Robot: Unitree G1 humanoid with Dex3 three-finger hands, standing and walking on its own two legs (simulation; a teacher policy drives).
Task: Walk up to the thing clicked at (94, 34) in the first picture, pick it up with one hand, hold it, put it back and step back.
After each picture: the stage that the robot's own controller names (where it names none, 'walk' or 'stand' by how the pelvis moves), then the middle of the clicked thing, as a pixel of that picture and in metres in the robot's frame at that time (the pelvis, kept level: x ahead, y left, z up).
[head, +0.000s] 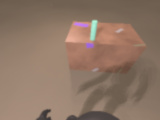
stand; (93, 31) +1.08 +0.03 -0.01
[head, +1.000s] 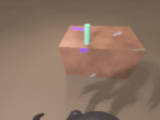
walk; (87, 35) +0.97 +0.15 +0.01
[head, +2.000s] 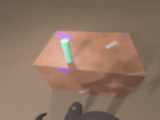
walk; (67, 51) +0.58 +0.28 -0.01
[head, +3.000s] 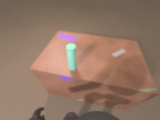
stand; (71, 58) +0.49 +0.19 +0.01
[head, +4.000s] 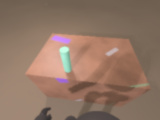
stand; (66, 60) +0.48 +0.23 -0.01
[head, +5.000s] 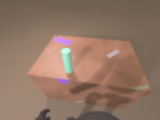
stand; (67, 61) +0.48 +0.22 -0.01
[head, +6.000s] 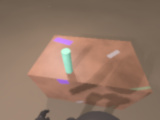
stand; (67, 62) +0.48 +0.22 -0.01
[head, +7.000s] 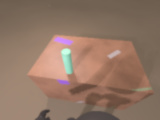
stand; (67, 62) +0.47 +0.22 -0.02
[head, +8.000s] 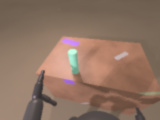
rise first; (74, 62) +0.48 +0.20 -0.01
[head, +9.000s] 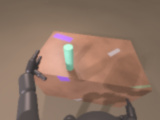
go down; (69, 58) +0.50 +0.18 +0.00
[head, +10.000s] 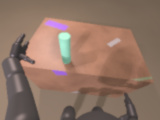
go down; (65, 50) +0.50 +0.18 +0.05
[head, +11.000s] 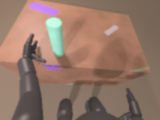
close in; (57, 41) +0.50 +0.19 +0.08
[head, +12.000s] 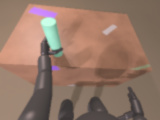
close; (54, 40) +0.52 +0.20 +0.09
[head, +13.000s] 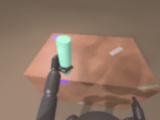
lift; (65, 58) +0.37 +0.17 +0.18
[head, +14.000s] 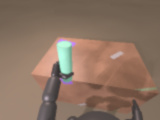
hold; (66, 64) +0.32 +0.17 +0.17
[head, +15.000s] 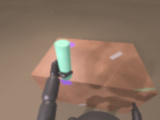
hold; (64, 62) +0.32 +0.17 +0.18
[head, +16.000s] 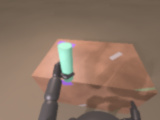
hold; (67, 64) +0.32 +0.16 +0.17
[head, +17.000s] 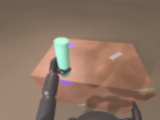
crouch; (63, 60) +0.34 +0.18 +0.18
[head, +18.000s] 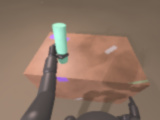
crouch; (61, 45) +0.46 +0.19 +0.18
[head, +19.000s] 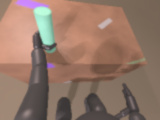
lower; (47, 34) +0.54 +0.20 +0.10
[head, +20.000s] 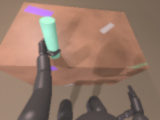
lower; (51, 41) +0.51 +0.19 +0.09
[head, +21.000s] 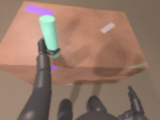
lower; (51, 40) +0.51 +0.20 +0.09
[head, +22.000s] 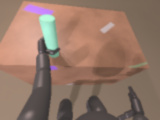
lower; (51, 39) +0.52 +0.20 +0.09
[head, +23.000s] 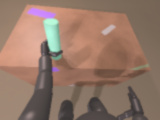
loosen; (54, 42) +0.51 +0.19 +0.09
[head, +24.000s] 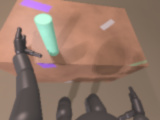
rise; (49, 39) +0.51 +0.20 +0.09
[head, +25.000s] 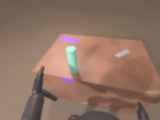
sink last; (72, 61) +0.46 +0.19 +0.03
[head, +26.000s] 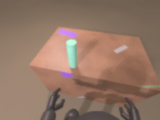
stand; (72, 55) +0.49 +0.18 +0.04
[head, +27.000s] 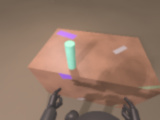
stand; (71, 56) +0.48 +0.19 +0.05
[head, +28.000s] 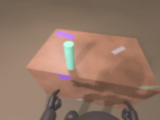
stand; (70, 57) +0.48 +0.19 +0.05
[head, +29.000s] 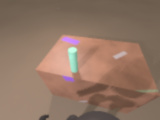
stand; (73, 61) +0.50 +0.18 -0.01
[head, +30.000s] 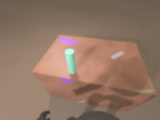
stand; (71, 62) +0.48 +0.20 -0.01
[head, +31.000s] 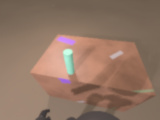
stand; (69, 63) +0.47 +0.21 -0.02
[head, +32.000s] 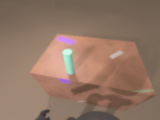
walk; (69, 63) +0.46 +0.21 -0.02
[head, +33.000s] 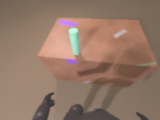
walk; (75, 43) +0.61 +0.19 +0.00
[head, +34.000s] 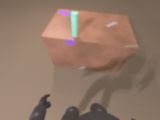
walk; (74, 25) +0.87 +0.22 +0.00
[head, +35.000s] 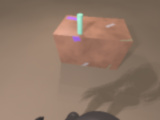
stand; (80, 24) +1.10 +0.23 +0.00
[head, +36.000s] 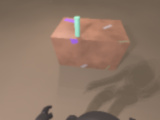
stand; (77, 27) +1.08 +0.24 -0.01
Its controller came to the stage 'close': yes
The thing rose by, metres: 0.19
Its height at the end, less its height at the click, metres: +0.00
